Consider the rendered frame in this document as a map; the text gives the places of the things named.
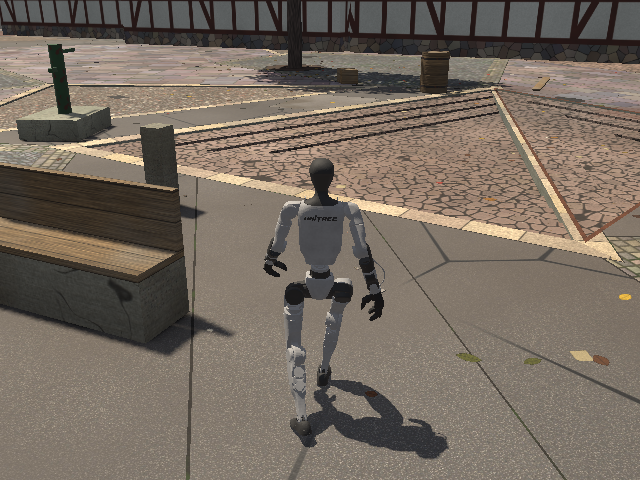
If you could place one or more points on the robot left forearm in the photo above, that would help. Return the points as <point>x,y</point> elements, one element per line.
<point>271,256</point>

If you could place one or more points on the left robot upper arm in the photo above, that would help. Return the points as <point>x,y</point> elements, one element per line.
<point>288,212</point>

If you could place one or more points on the right robot upper arm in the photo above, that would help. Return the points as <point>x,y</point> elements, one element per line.
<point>353,213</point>

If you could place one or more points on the robot left shin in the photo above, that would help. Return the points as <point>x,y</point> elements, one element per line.
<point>297,382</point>

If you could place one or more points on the left robot foot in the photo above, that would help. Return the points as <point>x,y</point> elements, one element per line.
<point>303,428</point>

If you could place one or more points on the robot right hand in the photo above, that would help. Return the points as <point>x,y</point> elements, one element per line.
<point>378,305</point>

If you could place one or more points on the robot right forearm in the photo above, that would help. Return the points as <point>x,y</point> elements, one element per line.
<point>369,273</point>

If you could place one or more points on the robot left hand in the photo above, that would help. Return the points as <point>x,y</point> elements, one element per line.
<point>270,271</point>

